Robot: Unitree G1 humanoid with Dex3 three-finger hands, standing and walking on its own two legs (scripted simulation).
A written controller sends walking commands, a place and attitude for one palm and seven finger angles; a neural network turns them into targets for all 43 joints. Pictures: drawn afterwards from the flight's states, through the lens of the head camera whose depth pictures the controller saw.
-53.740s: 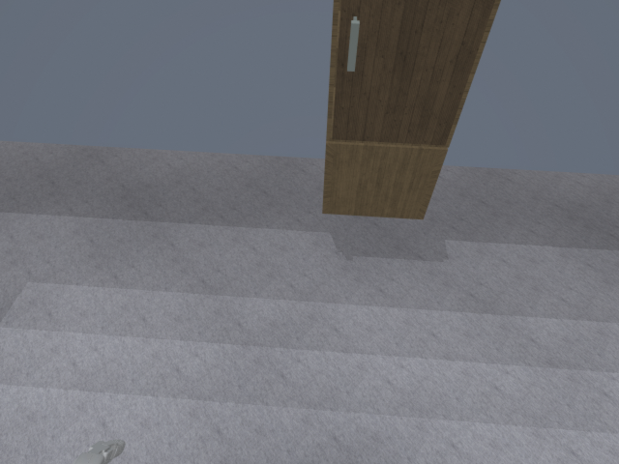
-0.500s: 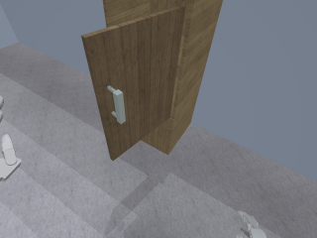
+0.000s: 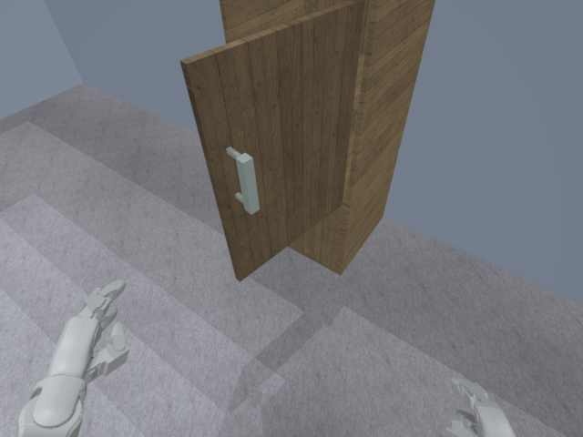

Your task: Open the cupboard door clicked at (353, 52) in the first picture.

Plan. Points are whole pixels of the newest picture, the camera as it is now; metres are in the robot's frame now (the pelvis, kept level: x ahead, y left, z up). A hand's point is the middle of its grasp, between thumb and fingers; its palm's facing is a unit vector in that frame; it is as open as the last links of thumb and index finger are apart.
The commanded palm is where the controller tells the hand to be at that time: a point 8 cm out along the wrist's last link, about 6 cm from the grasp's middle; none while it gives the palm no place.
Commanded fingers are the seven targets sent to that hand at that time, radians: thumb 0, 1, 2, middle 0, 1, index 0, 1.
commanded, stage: let the arm hang, fingers relaxed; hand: left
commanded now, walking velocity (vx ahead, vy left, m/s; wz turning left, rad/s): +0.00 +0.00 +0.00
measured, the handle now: (242, 180) +0.57 +0.14 +0.02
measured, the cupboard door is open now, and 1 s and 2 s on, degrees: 78 78 78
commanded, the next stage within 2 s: look to check the result in 0.98 s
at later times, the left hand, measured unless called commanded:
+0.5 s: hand out of the picture -0.09 +0.20 -0.16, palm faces +0.03 -0.97 -0.24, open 7.4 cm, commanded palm none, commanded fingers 0.00 0.90 0.90 -0.20 -0.30 -0.20 -0.30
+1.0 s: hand out of the picture +0.10 +0.20 -0.14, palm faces -0.01 -0.96 -0.30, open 7.4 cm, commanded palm none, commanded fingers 0.00 0.90 0.90 -0.20 -0.30 -0.20 -0.30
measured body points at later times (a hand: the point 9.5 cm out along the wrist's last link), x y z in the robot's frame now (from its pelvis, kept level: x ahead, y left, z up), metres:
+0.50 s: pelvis -0.01 -0.01 +0.01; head +0.01 +0.00 +0.46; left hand -0.09 +0.25 -0.14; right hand -0.02 -0.26 -0.14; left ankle +0.06 +0.10 -0.73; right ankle -0.03 -0.11 -0.73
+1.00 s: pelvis +0.02 -0.02 +0.01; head +0.02 -0.03 +0.46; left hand +0.11 +0.25 -0.12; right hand +0.08 -0.30 -0.13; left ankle +0.06 +0.10 -0.73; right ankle -0.03 -0.11 -0.73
